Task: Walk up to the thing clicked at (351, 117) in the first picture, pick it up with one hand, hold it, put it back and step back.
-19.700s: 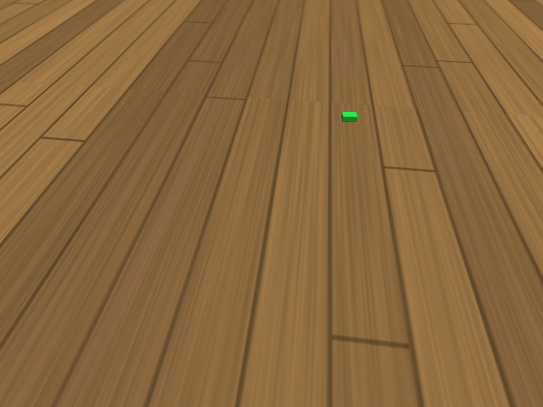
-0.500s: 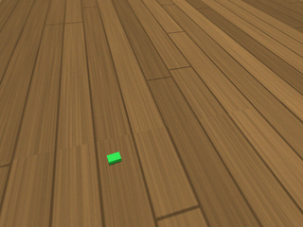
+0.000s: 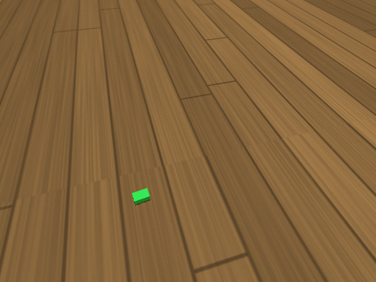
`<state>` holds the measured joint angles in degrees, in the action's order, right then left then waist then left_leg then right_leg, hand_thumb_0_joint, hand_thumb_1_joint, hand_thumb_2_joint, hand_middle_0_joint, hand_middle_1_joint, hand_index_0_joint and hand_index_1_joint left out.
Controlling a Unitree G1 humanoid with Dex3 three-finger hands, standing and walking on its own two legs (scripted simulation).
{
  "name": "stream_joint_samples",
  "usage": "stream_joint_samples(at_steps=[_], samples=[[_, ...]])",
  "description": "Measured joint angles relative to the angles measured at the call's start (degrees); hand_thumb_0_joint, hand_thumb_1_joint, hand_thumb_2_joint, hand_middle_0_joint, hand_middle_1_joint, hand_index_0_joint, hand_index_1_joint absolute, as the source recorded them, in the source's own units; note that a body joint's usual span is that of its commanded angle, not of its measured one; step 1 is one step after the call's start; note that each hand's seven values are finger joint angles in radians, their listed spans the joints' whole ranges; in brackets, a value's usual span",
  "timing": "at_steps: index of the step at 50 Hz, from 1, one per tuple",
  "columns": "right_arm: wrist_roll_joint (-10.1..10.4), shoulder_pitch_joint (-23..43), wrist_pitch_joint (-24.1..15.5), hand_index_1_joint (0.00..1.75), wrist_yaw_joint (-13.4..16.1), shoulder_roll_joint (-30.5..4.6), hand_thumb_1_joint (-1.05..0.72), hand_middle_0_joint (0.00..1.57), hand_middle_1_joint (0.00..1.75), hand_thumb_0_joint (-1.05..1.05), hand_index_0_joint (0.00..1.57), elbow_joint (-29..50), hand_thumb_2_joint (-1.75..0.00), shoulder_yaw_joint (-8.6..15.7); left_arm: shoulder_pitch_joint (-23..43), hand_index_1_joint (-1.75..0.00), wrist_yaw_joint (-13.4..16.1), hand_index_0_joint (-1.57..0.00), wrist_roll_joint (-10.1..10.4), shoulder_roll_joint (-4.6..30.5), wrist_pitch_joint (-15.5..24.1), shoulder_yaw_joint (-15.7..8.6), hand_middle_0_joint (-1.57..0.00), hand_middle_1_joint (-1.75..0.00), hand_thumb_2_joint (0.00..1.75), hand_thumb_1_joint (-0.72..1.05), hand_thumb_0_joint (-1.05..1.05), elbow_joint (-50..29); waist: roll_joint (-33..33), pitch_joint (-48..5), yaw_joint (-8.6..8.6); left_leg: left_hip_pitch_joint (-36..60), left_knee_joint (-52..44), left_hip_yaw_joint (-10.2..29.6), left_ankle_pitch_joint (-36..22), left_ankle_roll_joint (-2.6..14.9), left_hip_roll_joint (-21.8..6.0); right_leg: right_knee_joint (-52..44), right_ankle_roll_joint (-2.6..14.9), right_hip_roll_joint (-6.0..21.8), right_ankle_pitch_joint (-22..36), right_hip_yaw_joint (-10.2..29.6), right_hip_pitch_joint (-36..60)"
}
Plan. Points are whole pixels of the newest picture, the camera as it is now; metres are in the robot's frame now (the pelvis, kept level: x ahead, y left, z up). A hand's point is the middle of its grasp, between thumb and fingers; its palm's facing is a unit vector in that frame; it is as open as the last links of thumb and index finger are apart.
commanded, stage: stand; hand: left
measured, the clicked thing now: (141, 196) +0.75 +0.26 -0.76
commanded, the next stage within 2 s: walk up in 0.18 s
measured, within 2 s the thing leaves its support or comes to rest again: neither
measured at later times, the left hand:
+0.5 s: hand out of the picture +0.07 +0.33 -0.18, palm faces +0.02 -0.93 -0.36, open 7.4 cm
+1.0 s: hand (89, 219) +0.33 +0.27 -0.14, palm faces -0.03 -0.92 -0.38, open 7.4 cm
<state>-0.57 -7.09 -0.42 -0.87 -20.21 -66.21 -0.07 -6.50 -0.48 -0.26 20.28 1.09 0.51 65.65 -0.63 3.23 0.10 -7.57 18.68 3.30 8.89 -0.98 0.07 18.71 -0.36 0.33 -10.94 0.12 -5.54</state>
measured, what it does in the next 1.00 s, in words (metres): walks ahead: left foot, then right foot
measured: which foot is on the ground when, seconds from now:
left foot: down 0.00-0.24, up 0.26-0.42, down 0.44-0.90, up 0.92-1.00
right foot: down 0.00-0.46, up 0.48-0.86, down 0.88-1.00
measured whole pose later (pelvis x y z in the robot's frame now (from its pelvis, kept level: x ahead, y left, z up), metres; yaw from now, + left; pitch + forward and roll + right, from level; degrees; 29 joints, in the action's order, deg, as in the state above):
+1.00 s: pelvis +0.22 +0.01 -0.02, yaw +0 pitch -4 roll +1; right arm -0.3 -19.8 -1.9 -1.2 -23.4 -49.8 2.7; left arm -12.2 -3.4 -0.3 21.5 3.4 -3.1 47.8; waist -2.2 6.1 0.2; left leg -16.0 59.8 0.5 28.6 1.6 -0.9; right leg 35.3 1.8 2.0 -13.2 -2.4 -18.4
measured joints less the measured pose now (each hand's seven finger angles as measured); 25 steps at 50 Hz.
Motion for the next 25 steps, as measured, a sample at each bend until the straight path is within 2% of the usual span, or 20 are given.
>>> stream_joint_samples(at_steps=[9,10,13,15,17,20,22,23,24,25], samples=[[0.07,0.53,-0.07,0.3,0.2,-0.16,-0.9,0.21,0.3,0.01,0.21,0.68,-0.9,-0.35,0.31,-0.3,0.03,-0.2,0.11,-0.21,0.02,0.02,-0.2,-0.3,0.89,0.91,0.01,-0.48,0.13,-0.16,-0.12,0.18,0.18,0.12,0.37,-0.15,-0.22,-0.27,0.14,-0.22,-0.14,-0.11,0.41],[-0.12,0.27,-0.07,0.3,-0.12,-0.18,-0.9,0.21,0.3,0.01,0.21,1.24,-0.9,0.09,0.1,-0.3,-0.33,-0.2,-0.09,-0.23,0.0,-0.48,-0.2,-0.3,0.89,0.91,0.01,-0.99,0.12,-0.24,-0.1,-0.26,1.33,0.17,1.7,0.4,-0.21,0.4,0.46,-0.26,-1.04,-0.24,0.22],[-1.06,-2.23,-0.06,0.3,-1.28,-0.82,-0.9,0.21,0.3,0.01,0.21,3.39,-0.9,1.65,-2.22,-0.3,-1.39,-0.2,-0.91,-0.17,0.85,-2.26,-0.2,-0.3,0.89,0.9,0.01,-3.49,-0.27,-1.58,-0.39,-3.47,10.52,0.1,11.97,2.33,-0.25,3.33,1.88,-0.61,-6.24,-0.77,-0.12],[-1.54,-3.62,0.1,0.3,-1.64,-1.48,-0.9,0.21,0.3,0.01,0.21,4.38,-0.9,2.45,-4.03,-0.3,-1.6,-0.2,-1.33,0.18,1.65,-3.24,-0.2,-0.3,0.89,0.9,0.0,-5.43,0.03,-1.81,-1.06,-7.39,19.21,-1.31,13.99,2.39,-0.12,2.44,2.59,-0.13,-3.59,-1.09,0.75],[-1.68,-4.44,-0.07,0.3,-2.06,-2.55,-0.9,0.21,0.3,0.01,0.21,5.22,-0.9,3.19,-5.75,-0.3,-1.62,-0.2,-1.49,0.41,2.04,-3.85,-0.21,-0.3,0.89,0.9,0.0,-6.62,-0.5,-1.29,-1.73,-10.43,23.13,-2.04,14.47,2.18,-1.09,1.57,2.22,-0.06,-3.64,-1.38,2.09],[-1.8,-5.43,-0.88,0.3,-2.81,-3.47,-0.9,0.21,0.3,0.01,0.21,6.96,-0.9,4.19,-8.25,-0.3,-2.1,-0.2,-1.74,1.79,1.54,-4.32,-0.21,-0.3,0.89,0.9,0.0,-7.58,-0.46,-0.28,-2.15,-11.76,19.05,-2.93,12.91,1.99,-2.83,2.02,0.98,0.46,-5.4,-1.62,3.64],[-1.97,-6.1,-1.77,0.3,-2.98,-3.71,-0.9,0.21,0.3,0.01,0.21,8.38,-0.9,4.95,-9.7,-0.3,-2.42,-0.2,-1.61,3.11,0.76,-4.47,-0.21,-0.3,0.89,0.9,0.0,-8.14,0.29,0.41,-1.97,-10.51,13.65,-3.73,7.19,1.54,-2.99,6.42,0.15,1.41,-8.7,-1.54,2.99],[-2.1,-6.29,-2.32,0.3,-2.83,-3.64,-0.9,0.21,0.3,0.01,0.21,9.08,-0.9,5.39,-10.35,-0.3,-2.44,-0.2,-1.55,3.79,0.33,-4.54,-0.2,-0.3,0.89,0.9,0.01,-8.4,1.35,0.95,-1.92,-9.93,13.25,-4.6,2.64,1.45,-2.21,10.94,0.91,2.48,-11.41,-0.92,1.67],[-2.38,-6.47,-2.89,0.3,-2.56,-3.46,-0.9,0.21,0.3,0.01,0.21,9.82,-0.9,5.73,-10.77,-0.3,-2.27,-0.2,-1.37,4.2,-0.19,-4.61,-0.2,-0.3,0.89,0.9,0.01,-8.42,2.22,1.29,-1.74,-10.06,14.67,-5.42,2.47,1.59,-1.54,17.87,1.78,2.57,-14.53,0.94,-0.9],[-2.29,-6.8,-3.24,0.3,-2.39,-3.21,-0.9,0.21,0.3,0.01,0.21,10.52,-0.9,5.83,-10.94,-0.3,-2.06,-0.2,-1.24,4.39,-0.72,-4.59,-0.2,-0.3,0.89,0.9,0.01,-8.26,2.64,1.46,-1.26,-9.95,15.68,-5.77,3.74,1.94,-1.17,25.09,2.47,1.5,-16.92,2.93,-3.79]])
